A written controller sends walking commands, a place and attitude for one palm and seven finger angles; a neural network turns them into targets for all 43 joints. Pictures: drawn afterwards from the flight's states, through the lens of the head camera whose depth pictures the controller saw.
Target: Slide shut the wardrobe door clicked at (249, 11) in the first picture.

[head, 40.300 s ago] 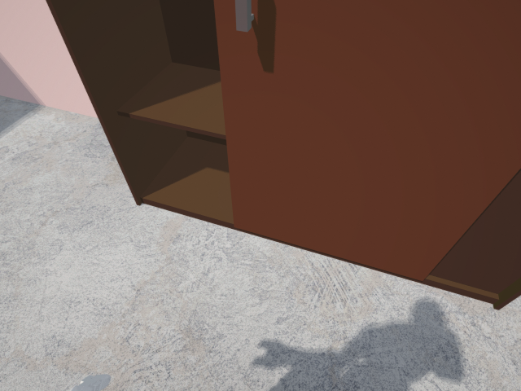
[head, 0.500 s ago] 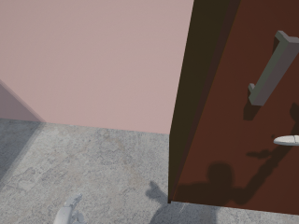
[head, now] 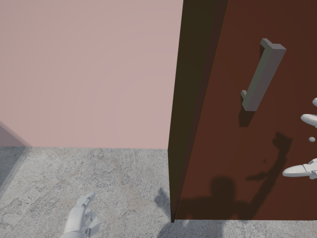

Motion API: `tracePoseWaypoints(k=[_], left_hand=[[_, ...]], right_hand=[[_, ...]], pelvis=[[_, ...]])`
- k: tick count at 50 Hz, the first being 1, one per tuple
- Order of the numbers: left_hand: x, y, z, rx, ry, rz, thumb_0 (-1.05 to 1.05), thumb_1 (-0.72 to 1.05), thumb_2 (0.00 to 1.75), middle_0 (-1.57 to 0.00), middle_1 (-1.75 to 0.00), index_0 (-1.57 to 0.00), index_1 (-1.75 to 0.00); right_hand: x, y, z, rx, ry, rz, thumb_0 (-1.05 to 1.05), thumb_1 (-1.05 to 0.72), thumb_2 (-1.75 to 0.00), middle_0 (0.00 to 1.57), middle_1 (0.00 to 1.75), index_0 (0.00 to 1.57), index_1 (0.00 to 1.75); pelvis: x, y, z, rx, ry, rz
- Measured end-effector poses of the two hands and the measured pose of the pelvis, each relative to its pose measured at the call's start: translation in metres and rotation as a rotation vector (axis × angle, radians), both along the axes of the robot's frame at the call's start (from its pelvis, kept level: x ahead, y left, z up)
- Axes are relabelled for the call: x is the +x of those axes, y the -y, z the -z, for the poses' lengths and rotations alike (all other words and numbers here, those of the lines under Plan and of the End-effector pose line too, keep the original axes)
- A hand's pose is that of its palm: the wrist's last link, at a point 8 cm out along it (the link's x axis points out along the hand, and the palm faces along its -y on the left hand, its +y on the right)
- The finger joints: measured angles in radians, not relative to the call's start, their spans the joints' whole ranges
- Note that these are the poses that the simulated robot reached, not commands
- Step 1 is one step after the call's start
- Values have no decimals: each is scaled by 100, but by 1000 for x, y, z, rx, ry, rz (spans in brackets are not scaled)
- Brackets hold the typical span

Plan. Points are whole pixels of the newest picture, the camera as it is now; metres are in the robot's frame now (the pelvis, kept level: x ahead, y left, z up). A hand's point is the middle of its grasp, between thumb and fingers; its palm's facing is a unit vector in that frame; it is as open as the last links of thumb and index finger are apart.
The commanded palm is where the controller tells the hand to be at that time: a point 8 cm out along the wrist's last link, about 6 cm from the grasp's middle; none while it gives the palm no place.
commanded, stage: draw the hand back to the body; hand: right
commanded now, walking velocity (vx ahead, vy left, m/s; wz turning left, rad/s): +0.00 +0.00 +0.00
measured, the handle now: (257, 75) +0.40 -0.24 +0.26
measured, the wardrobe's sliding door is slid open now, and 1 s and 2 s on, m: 0.00 0.00 0.00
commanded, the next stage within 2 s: step back with the hand held close in 1.46 s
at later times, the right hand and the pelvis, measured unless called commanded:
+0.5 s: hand (308, 162) +0.20 -0.28 +0.19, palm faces +0.41 +0.88 -0.24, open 14.1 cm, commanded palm +0.15 -0.31 +0.20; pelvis -0.02 +0.01 +0.00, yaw +0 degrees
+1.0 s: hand (290, 166) +0.21 -0.26 +0.17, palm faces +0.43 +0.83 -0.35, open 9.6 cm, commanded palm +0.16 -0.30 +0.18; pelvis +0.00 +0.00 +0.00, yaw +3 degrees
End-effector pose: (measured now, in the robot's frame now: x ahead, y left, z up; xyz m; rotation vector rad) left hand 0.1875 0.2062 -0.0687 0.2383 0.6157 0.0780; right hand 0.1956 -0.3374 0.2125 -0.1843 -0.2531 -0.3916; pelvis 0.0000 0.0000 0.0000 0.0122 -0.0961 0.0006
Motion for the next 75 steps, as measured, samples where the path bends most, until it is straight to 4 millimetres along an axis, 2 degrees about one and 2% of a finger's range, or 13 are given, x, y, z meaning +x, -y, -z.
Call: tracePoseWaypoints(k=[5, 10, 15, 20, 22, 26, 30, 34, 38, 45, 59, 66, 75], left_hand=[[-1, -6, -5, -19, 46, -24, 2, 90, 90, -20, -30, -20, -30], [0, -15, -15, -28, 109, -28, 2, 90, 90, -20, -30, -20, -30], [-1, -23, -23, -29, 157, -26, 2, 90, 90, -20, -30, -20, -30], [-5, -24, -25, -19, 174, -21, 2, 90, 90, -20, -30, -20, -30], [-9, -22, -25, -9, 176, -2, 2, 90, 90, -20, -30, -20, -30], [-24, -18, -18, -16, 133, 8, 1, 90, 90, -20, -30, -20, -30], [-43, -15, -1, -17, 34, 2, 1, 90, 90, -20, -30, -20, -30], [-59, -14, 13, -18, -60, -18, 2, 90, 90, -20, -30, -20, -30], [-65, -16, 19, -21, -99, -45, 2, 90, 90, -20, -30, -20, -30], [-53, -21, 13, -26, -69, -86, 2, 90, 90, -20, -30, -20, -30], [-12, -22, -2, -10, -7, -51, 1, 90, 90, -20, -30, -20, -30], [-6, -16, -1, -23, -16, -28, 1, 90, 90, -20, -30, -20, -30], [-14, -17, 6, -34, -51, -37, 1, 90, 90, -20, -30, -20, -30]], right_hand=[[4, -11, 5, 45, -141, -140, -2, 56, -20, 25, 115, 25, 115], [-1, -14, 4, 84, -187, -252, -2, 56, -20, 25, 115, 26, 115], [-13, -9, 8, 103, -172, -227, -2, 56, -20, 25, 115, 26, 115], [-24, -19, 18, 104, -170, -223, -2, 52, -22, 25, 113, 25, 113], [-29, -21, 15, 7, -147, -126, -2, 49, -24, 25, 111, 25, 111], [-42, -22, 14, -112, -50, 57, -1, 39, -28, 25, 105, 25, 105], [-52, -24, 15, -157, 10, 134, -1, 27, -34, 24, 98, 25, 98], [-49, -24, 21, -171, 15, 159, -1, 14, -41, 24, 90, 24, 90], [-40, -28, 25, -181, 1, 143, -1, 0, -47, 23, 82, 24, 82], [-30, -38, 29, -213, -35, 75, 0, -25, -60, 23, 67, 23, 67], [-38, -43, 41, -193, -101, 81, 1, -74, -83, 21, 38, 22, 39], [-36, -43, 39, -190, -97, 99, 1, -85, -88, 21, 32, 21, 32], [-33, -47, 41, -189, -118, 91, 1, -88, -90, 21, 30, 21, 30]], pelvis=[[-1, -2, -1, -1, 16, -4], [-4, -5, 0, 0, 21, -8], [-10, -6, 2, 4, 24, -9], [-17, -6, 4, 6, 34, -5], [-20, -6, 3, 10, 35, -3], [-23, -5, 1, 12, 26, -10], [-23, -3, -1, 9, 27, -16], [-20, -1, -3, 6, 33, -20], [-16, 1, -4, 2, 34, -29], [-4, 4, -4, -1, 27, -47], [7, 2, -4, -1, 14, -37], [8, -1, -4, -1, 13, -31], [10, -4, -4, -3, 10, -34]])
